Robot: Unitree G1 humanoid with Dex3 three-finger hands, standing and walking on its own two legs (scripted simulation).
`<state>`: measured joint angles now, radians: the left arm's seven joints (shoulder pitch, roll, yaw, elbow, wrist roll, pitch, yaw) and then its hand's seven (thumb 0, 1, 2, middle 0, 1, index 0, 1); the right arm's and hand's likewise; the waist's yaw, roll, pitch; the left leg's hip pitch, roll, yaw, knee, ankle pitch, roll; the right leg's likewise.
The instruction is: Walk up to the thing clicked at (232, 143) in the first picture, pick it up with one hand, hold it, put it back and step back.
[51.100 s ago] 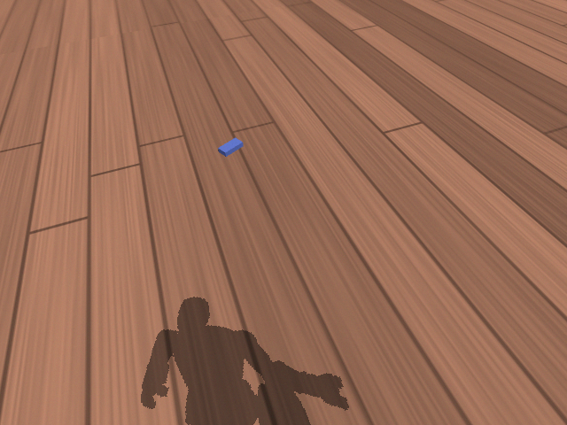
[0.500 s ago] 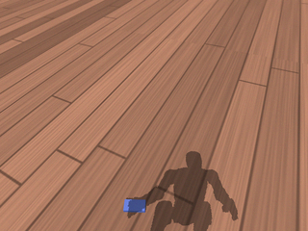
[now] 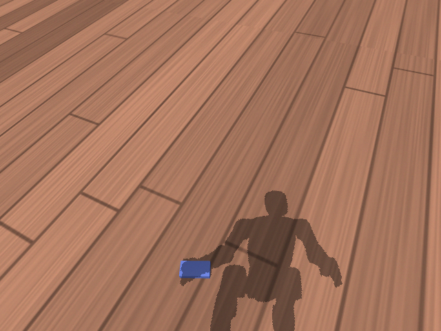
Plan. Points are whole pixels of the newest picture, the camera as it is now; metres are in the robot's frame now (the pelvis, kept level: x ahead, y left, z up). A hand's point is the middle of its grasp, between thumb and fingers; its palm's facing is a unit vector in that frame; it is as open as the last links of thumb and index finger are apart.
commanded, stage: step back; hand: left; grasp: from above
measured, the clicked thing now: (195, 269) +0.47 +0.19 -0.76
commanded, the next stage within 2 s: none
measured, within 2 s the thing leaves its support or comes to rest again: neither
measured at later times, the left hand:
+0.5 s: hand out of the picture +0.04 +0.32 -0.17, palm faces -0.10 -0.92 -0.38, open 7.4 cm
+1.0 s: hand out of the picture -0.07 +0.33 -0.16, palm faces -0.02 -0.92 -0.38, open 7.4 cm
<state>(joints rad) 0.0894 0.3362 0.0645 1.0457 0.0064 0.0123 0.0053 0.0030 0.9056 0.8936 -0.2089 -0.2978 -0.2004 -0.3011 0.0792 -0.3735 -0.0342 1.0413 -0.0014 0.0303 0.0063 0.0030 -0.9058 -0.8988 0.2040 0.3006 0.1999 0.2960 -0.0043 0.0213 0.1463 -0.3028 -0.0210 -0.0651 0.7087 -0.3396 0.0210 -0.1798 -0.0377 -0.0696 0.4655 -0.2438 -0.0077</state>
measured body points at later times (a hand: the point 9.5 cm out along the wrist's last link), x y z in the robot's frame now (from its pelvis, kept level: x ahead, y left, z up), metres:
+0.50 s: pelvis -0.08 +0.06 -0.01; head +0.00 +0.07 +0.43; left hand +0.05 +0.36 -0.14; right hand +0.00 -0.25 -0.13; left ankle -0.03 +0.15 -0.74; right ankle -0.12 -0.07 -0.70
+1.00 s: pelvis -0.21 +0.07 -0.02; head -0.15 +0.08 +0.42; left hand -0.07 +0.38 -0.14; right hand -0.13 -0.25 -0.13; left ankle -0.21 +0.18 -0.74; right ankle -0.15 -0.06 -0.73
